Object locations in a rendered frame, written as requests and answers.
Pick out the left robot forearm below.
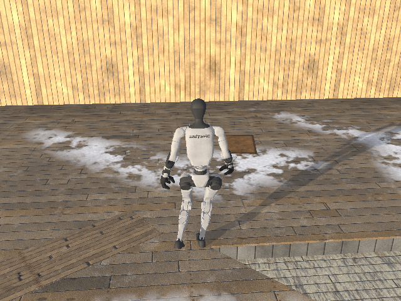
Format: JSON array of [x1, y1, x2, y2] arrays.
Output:
[[162, 152, 175, 177]]

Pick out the left robot shin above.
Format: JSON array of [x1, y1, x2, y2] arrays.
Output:
[[177, 201, 189, 242]]

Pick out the robot right upper arm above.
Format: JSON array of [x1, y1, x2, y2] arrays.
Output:
[[212, 125, 230, 159]]

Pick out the right robot hand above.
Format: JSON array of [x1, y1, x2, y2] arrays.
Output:
[[219, 165, 234, 175]]

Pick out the robot left foot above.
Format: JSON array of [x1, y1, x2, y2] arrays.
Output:
[[174, 239, 185, 249]]

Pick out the left robot hand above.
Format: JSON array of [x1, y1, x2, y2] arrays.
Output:
[[160, 176, 175, 189]]

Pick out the robot left upper arm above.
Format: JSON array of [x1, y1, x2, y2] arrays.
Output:
[[169, 127, 186, 162]]

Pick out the right robot forearm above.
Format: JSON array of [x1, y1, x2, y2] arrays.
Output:
[[224, 150, 233, 168]]

